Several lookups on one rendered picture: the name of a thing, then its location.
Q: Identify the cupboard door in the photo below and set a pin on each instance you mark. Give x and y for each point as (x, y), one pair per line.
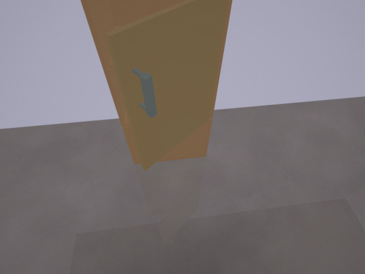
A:
(180, 47)

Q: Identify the handle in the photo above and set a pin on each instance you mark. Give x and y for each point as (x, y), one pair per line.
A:
(148, 92)

